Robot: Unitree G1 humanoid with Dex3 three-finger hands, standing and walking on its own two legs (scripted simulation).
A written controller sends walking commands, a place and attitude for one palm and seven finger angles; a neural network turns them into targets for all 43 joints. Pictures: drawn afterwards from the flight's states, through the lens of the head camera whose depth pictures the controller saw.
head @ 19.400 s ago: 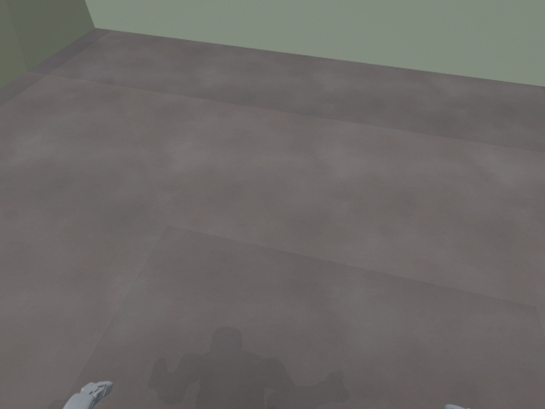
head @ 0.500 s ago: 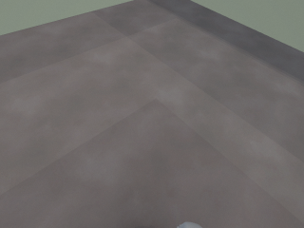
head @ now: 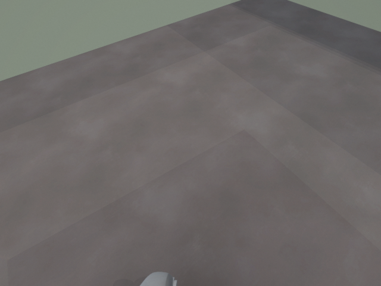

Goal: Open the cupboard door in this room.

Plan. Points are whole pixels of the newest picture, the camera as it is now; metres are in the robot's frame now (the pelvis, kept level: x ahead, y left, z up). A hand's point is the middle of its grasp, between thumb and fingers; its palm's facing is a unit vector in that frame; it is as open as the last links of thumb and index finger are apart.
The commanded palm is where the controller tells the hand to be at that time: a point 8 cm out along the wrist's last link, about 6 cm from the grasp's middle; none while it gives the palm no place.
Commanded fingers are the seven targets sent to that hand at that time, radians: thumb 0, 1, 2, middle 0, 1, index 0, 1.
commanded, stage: turn or walk to find it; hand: left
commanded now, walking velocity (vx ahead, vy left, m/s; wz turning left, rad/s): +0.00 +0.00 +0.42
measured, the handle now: out of the picture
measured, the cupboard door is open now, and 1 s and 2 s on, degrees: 0 0 0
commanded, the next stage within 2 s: none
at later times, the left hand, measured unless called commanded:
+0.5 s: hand out of the picture -0.03 +0.28 -0.18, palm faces +0.28 -0.93 -0.24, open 7.4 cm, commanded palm none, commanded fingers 0.00 0.90 0.90 -0.20 -0.30 -0.20 -0.30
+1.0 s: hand out of the picture -0.05 +0.20 -0.15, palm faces +0.42 -0.86 -0.28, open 7.4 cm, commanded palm none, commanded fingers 0.00 0.90 0.90 -0.20 -0.30 -0.20 -0.30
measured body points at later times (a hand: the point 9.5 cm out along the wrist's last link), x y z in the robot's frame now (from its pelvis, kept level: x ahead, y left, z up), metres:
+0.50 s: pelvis -0.03 +0.06 +0.00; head -0.01 +0.08 +0.45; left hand -0.05 +0.33 -0.16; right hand +0.12 -0.16 -0.13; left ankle -0.06 +0.15 -0.74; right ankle -0.02 -0.10 -0.67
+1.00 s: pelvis -0.04 +0.00 +0.00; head +0.01 -0.03 +0.45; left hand -0.07 +0.24 -0.13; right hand +0.09 -0.23 -0.17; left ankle -0.14 +0.14 -0.64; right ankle +0.00 -0.08 -0.74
